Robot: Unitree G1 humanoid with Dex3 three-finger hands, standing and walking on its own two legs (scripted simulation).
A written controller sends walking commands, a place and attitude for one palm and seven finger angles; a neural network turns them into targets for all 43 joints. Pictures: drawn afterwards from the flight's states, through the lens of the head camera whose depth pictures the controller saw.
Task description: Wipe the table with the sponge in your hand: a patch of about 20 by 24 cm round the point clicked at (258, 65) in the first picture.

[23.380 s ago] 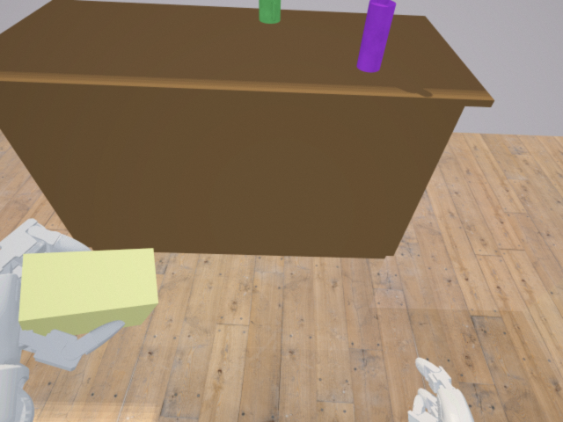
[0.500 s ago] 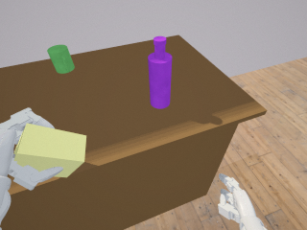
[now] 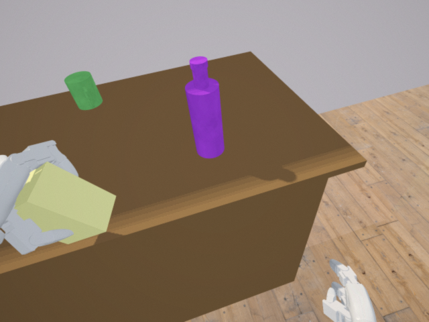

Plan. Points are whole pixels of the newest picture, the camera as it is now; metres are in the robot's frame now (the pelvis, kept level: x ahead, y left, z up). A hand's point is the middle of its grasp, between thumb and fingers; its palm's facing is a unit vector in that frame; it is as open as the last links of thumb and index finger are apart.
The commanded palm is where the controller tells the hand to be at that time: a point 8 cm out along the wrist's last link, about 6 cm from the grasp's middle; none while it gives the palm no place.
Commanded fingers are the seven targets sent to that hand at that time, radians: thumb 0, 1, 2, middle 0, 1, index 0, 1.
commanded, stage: turn the palm down, sponge in hand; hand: left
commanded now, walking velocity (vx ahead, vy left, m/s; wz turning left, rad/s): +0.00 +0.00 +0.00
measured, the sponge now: (70, 211) +0.22 +0.25 +0.16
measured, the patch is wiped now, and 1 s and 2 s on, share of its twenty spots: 0.00 0.00 0.00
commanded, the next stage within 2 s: move the sponge above the wiping area in 1.42 s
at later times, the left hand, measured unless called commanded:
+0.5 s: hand (6, 177) +0.22 +0.30 +0.24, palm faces +0.37 -0.28 -0.89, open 10.3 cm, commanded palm +0.17 +0.32 +0.29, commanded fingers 0.00 0.10 1.30 -1.20 -1.60 -1.20 -1.60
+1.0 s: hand out of the picture +0.21 +0.33 +0.29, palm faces +0.43 -0.04 -0.90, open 10.3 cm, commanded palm +0.15 +0.32 +0.32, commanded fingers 0.00 0.10 1.30 -1.20 -1.60 -1.20 -1.60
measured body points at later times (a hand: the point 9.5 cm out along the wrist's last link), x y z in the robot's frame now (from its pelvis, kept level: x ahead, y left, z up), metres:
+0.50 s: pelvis -0.01 +0.04 +0.01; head -0.03 -0.01 +0.45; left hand +0.20 +0.31 +0.29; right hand +0.25 -0.14 -0.05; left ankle +0.04 +0.17 -0.73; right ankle -0.01 -0.08 -0.73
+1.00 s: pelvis -0.04 +0.04 +0.01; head -0.06 -0.02 +0.45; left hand +0.19 +0.33 +0.33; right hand +0.25 -0.12 -0.05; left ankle +0.04 +0.17 -0.73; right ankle -0.01 -0.08 -0.73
